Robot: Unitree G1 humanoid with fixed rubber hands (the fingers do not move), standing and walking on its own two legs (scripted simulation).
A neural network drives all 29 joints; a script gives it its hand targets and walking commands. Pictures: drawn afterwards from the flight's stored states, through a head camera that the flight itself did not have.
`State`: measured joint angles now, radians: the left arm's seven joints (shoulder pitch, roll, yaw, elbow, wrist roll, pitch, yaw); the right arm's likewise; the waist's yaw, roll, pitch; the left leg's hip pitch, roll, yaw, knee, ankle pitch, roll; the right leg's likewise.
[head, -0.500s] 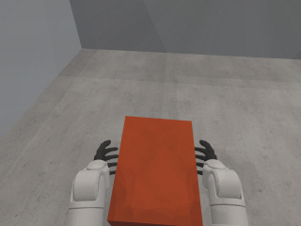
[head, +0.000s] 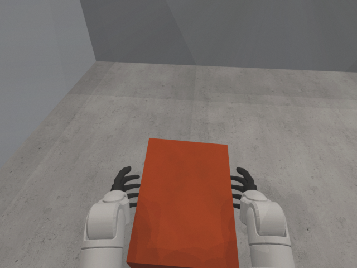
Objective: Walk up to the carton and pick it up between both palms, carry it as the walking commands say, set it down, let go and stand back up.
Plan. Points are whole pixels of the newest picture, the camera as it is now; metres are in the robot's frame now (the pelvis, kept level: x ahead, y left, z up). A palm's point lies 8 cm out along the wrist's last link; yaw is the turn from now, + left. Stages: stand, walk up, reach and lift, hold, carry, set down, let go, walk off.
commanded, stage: carry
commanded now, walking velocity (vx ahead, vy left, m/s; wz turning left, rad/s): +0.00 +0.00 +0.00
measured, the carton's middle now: (182, 208) +0.30 +0.00 -0.02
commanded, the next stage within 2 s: hold in 0.50 s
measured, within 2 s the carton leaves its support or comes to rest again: neither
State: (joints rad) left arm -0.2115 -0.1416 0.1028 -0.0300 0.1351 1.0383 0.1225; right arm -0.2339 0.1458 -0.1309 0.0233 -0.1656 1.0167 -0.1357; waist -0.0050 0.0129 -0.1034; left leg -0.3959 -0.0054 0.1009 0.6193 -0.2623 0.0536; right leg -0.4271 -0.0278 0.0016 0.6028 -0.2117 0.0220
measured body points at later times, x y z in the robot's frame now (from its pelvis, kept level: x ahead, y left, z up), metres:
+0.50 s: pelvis +0.00 +0.00 +0.00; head -0.01 -0.01 +0.45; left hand +0.29 +0.14 +0.05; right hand +0.29 -0.15 +0.04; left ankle +0.04 +0.08 -0.72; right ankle +0.06 -0.13 -0.72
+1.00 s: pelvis -0.01 -0.03 +0.00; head -0.08 -0.05 +0.45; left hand +0.29 +0.12 +0.06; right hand +0.30 -0.16 +0.04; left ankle +0.04 +0.08 -0.72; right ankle +0.06 -0.13 -0.72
